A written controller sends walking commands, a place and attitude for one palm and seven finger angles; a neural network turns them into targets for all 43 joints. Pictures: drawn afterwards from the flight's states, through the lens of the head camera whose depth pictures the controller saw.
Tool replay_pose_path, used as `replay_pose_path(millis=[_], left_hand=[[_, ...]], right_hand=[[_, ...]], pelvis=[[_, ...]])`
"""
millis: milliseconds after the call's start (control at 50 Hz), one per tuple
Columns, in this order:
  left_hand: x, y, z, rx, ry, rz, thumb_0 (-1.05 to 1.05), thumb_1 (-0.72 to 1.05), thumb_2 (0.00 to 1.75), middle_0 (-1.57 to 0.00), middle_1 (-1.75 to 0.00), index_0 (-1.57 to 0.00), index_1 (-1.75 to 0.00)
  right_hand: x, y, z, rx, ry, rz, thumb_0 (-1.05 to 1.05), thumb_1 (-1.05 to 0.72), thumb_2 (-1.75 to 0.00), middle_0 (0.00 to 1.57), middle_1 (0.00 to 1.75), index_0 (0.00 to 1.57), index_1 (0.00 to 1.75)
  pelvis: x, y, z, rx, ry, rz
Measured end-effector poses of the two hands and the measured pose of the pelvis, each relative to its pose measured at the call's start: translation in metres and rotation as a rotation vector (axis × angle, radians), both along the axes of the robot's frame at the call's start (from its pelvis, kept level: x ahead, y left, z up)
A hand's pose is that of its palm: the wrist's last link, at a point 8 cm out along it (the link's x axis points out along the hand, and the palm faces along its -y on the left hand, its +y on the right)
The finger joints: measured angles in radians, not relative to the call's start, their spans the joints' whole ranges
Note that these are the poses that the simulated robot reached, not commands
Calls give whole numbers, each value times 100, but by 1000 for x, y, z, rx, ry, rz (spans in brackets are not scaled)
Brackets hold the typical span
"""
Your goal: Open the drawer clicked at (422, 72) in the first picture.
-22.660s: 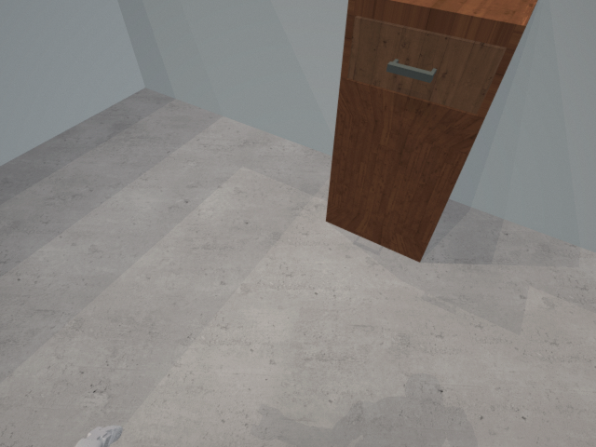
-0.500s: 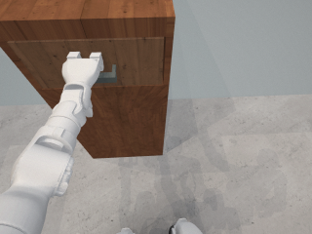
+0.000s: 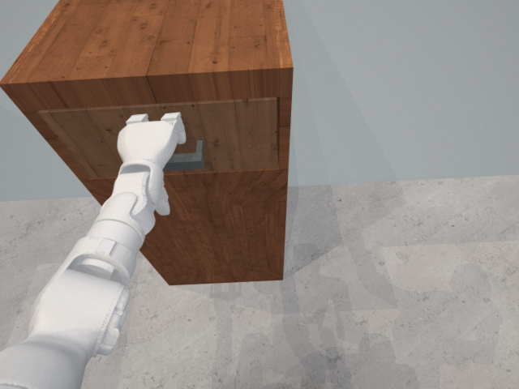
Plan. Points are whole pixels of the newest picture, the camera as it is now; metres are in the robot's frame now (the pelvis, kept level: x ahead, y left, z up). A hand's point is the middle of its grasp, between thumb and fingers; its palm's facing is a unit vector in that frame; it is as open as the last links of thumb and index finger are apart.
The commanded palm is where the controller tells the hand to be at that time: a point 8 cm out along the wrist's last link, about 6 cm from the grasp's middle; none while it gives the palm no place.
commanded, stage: lift the fingers back up to retry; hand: left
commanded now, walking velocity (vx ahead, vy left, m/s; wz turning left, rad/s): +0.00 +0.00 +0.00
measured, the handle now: (169, 154) +0.52 +0.15 +0.04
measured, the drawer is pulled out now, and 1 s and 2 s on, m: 0.00 0.00 0.00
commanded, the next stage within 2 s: re-aim the fingers above the handle in 0.28 s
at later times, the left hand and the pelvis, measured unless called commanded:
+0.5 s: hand (155, 159) +0.46 +0.15 +0.09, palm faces +0.00 -0.04 -1.00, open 13.8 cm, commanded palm +0.45 +0.16 +0.15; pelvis +0.01 +0.00 +0.01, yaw +1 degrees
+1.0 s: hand (160, 157) +0.47 +0.15 +0.08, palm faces -0.01 -0.04 -1.00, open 13.8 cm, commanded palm +0.45 +0.17 +0.15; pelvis +0.00 +0.00 +0.00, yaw +0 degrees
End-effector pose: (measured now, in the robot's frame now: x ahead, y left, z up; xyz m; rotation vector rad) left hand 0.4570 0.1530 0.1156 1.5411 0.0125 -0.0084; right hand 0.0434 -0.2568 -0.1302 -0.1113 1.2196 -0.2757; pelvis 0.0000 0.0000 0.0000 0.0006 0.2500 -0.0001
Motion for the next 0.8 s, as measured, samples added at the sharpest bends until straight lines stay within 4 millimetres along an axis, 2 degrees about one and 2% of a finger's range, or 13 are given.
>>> replay_pose_path(millis=[120,180,260,360,500,600,680,800], left_hand=[[-1,8,26,3,-35,-15,0,-49,30,-38,-122,-39,-122],[-3,12,33,22,-32,-9,0,-49,30,-37,-122,-38,-122],[-4,17,31,22,4,14,0,-49,30,-35,-121,-35,-121],[-9,12,24,4,39,-34,0,-49,30,-33,-120,-33,-120],[-13,1,25,-12,-16,-104,0,-49,30,-32,-120,-32,-120],[-10,4,29,1,-58,-62,0,-49,30,-32,-120,-32,-120],[-6,13,29,27,-33,6,0,-49,30,-32,-120,-32,-120],[-7,8,28,17,23,-11,0,-49,30,-32,-120,-33,-121]], right_hand=[[25,-3,8,-11,-48,32,1,-91,-90,20,30,20,30],[35,-6,11,-14,-61,53,1,-91,-90,20,30,20,30],[45,-10,15,-21,-73,70,1,-91,-90,20,30,20,30],[51,-14,18,-38,-80,77,1,-91,-90,20,30,20,30],[45,-11,15,-30,-68,74,1,-91,-90,20,30,20,30],[35,-4,9,0,-44,67,1,-91,-90,20,29,20,30],[26,0,6,17,-26,52,1,-91,-90,20,30,20,30],[13,-1,7,10,-7,34,1,-91,-90,20,30,20,30]], pelvis=[[5,-3,4,2,-29,9],[7,-4,6,3,-38,14],[7,-5,6,4,-45,19],[8,-6,7,4,-48,21],[7,-5,5,3,-46,21],[5,-4,5,4,-42,14],[2,-4,6,6,-41,9],[1,-3,7,5,-48,11]])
